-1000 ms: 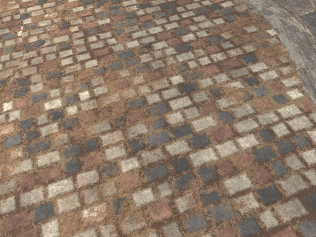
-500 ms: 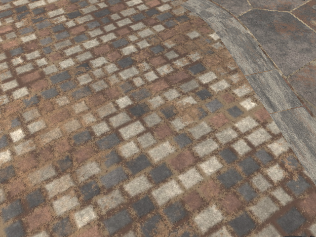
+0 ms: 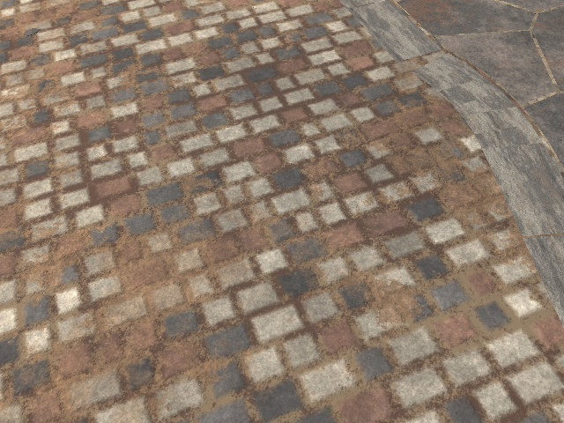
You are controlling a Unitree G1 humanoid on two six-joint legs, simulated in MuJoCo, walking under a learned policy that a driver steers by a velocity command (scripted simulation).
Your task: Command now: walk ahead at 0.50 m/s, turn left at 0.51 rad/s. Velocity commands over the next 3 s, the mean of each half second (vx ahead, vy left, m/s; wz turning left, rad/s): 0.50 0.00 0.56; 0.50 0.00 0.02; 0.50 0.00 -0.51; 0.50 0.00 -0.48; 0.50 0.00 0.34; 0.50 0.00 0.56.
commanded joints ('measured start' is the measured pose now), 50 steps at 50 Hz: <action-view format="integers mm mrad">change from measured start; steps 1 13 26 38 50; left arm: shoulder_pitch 9 93 24 -271 53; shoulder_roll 117 232 165 118 164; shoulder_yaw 39 75 36 5 38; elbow -31 67 -40 -113 -72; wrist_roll -4 -37 4 -31 -13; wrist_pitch -25 15 -13 -20 10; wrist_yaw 6 22 19 -31 -19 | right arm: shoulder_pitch -27 -314 -97 72 -94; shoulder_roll -32 -24 -109 -142 -108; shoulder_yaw -12 6 -32 -25 1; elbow -91 -214 -155 -7 -101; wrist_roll -5 -10 -27 -25 -49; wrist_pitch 4 -6 -36 -35 -90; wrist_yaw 8 68 20 0 7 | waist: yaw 15 65 25 -104 18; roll -153 -102 -10 22 -65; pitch -7 58 -73 43 -64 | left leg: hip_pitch -203 -135 333 490 -175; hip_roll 77 20 128 183 34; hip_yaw -42 105 -295 -155 -51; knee -20 -512 -914 -900 -29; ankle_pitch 80 248 423 357 16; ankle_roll -11 61 309 214 12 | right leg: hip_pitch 164 316 -365 -403 220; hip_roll -265 -286 -122 -69 -197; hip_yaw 212 -91 130 88 512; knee -252 -200 657 112 -180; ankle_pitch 163 504 -83 248 156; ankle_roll -153 -105 75 8 -250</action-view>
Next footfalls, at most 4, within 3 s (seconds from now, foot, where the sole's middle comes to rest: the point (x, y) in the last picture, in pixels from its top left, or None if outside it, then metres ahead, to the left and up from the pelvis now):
0.34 left None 0.33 0.16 -0.78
0.86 right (284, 348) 0.68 0.06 -0.78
1.36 left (198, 272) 0.91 0.30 -0.78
1.88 right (302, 202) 1.16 0.01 -0.78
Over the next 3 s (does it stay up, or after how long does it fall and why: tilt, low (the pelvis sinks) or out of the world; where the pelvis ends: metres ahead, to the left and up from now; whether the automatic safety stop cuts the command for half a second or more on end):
stays up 1.66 0.06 -0.01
